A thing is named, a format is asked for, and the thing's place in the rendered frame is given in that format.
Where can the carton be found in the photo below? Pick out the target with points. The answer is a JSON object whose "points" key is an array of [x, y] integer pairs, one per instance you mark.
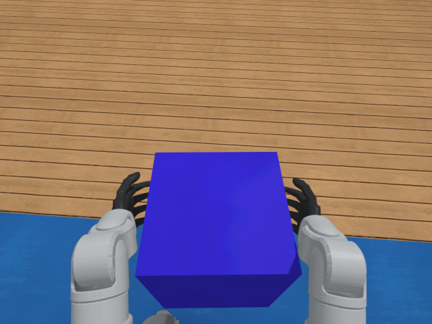
{"points": [[217, 231]]}

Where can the robot right hand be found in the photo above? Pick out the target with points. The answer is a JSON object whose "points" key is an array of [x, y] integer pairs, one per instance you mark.
{"points": [[307, 205]]}

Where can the right robot forearm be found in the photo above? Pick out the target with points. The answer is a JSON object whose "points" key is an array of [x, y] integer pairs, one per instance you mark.
{"points": [[337, 279]]}

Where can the left robot forearm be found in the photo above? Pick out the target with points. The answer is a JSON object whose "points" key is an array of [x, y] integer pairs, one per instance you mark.
{"points": [[100, 271]]}

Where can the robot left hand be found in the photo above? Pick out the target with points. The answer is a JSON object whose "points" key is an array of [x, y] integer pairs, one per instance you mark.
{"points": [[126, 200]]}

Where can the robot left shin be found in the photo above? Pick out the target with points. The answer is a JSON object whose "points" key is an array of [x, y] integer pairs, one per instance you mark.
{"points": [[164, 312]]}

